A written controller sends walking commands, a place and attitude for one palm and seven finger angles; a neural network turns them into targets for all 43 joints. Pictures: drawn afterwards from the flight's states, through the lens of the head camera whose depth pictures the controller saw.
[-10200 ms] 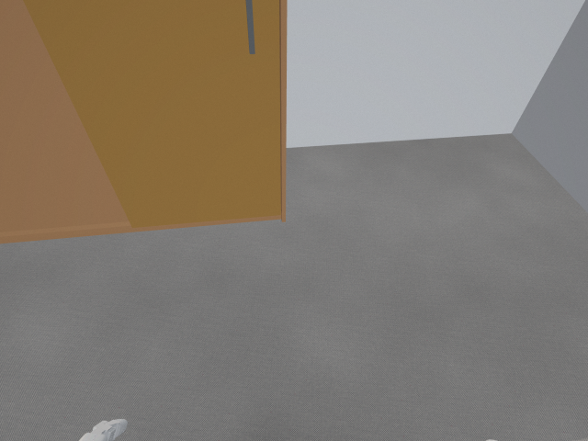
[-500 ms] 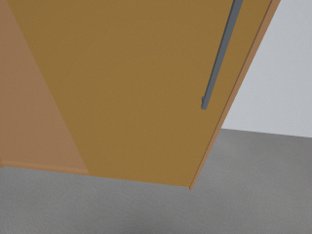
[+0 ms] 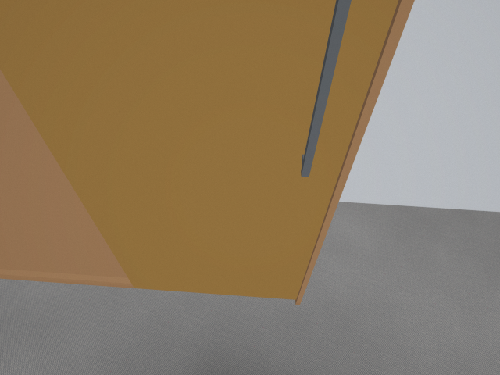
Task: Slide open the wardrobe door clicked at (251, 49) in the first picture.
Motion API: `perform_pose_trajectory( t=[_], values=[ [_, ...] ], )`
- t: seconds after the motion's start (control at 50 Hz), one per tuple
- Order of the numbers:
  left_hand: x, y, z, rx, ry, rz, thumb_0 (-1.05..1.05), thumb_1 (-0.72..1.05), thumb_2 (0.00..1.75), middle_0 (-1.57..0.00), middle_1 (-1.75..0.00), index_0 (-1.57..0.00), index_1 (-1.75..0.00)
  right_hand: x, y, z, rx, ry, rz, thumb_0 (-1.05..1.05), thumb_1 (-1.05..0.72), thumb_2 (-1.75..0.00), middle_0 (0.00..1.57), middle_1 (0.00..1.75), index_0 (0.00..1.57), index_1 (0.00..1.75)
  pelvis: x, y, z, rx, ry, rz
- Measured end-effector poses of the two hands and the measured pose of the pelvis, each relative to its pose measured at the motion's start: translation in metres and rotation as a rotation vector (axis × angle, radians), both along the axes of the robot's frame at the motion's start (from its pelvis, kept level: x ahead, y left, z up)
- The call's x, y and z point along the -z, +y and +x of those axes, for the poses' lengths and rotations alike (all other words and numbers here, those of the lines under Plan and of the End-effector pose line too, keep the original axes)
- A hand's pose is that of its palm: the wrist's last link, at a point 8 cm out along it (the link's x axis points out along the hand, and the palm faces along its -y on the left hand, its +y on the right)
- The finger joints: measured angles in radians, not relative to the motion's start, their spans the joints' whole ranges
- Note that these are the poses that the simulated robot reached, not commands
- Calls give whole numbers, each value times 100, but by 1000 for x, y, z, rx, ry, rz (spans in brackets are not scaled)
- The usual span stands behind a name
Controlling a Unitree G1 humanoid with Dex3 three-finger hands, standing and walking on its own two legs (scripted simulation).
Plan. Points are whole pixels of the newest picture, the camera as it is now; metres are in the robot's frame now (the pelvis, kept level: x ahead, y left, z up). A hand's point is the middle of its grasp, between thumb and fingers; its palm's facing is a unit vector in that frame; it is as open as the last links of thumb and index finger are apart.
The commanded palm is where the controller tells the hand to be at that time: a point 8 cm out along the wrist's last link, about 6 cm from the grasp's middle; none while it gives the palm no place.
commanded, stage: come to a stop and stand still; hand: right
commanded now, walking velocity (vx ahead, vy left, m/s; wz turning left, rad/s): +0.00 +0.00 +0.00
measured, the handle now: (319, 98) +0.51 -0.09 +0.20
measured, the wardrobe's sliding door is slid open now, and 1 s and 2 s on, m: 0.00 0.00 0.00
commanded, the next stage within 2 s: look again from close up in 1.16 s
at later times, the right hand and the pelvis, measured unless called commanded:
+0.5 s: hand out of the picture +0.11 -0.19 -0.16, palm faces -0.01 +0.97 -0.24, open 7.4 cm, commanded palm none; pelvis +0.06 +0.00 +0.00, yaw +0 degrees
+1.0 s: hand out of the picture +0.13 -0.19 -0.16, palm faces -0.01 +0.96 -0.27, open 7.4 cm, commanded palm none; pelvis +0.07 +0.03 +0.01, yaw +0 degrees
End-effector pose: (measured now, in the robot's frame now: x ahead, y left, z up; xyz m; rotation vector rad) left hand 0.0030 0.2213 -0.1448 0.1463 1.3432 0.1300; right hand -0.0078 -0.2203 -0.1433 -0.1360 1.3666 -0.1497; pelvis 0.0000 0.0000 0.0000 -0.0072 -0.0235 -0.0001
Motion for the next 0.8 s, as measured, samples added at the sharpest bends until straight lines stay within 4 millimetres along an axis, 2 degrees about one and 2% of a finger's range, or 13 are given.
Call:
perform_pose_trajectory(
  t=[0.12,0.22,0.42,0.58,0.68,0.8],
  values=[
    [-2,5,20,13,3,16,0,91,90,-20,-30,-20,-30,-4,-10,14,-2,12,-19,1,-91,-90,20,30,20,29,-2,-3,16,3,10,-1],
    [-4,10,40,20,0,28,0,91,90,-20,-30,-20,-30,-7,-15,34,-13,13,-34,1,-91,-90,20,30,20,29,-3,-3,30,1,16,1],
    [-6,18,78,30,-26,46,0,91,90,-20,-30,-20,-30,-9,-19,93,-48,-53,-51,1,-91,-90,20,30,20,29,-3,1,53,-2,13,0],
    [-7,27,98,38,-44,54,0,91,90,-20,-30,-20,-30,-14,-19,134,-70,-126,-66,1,-91,-90,20,30,20,29,-4,6,63,0,10,0],
    [-7,34,103,41,-44,59,0,91,90,-20,-30,-20,-30,-17,-19,146,-77,-144,-76,1,-91,-89,20,30,20,29,-4,10,67,0,12,-1],
    [-8,44,105,46,-36,68,0,91,90,-21,-30,-20,-30,-19,-18,148,-75,-143,-88,1,-91,-89,20,30,20,29,-5,16,69,3,12,-2]
  ],
)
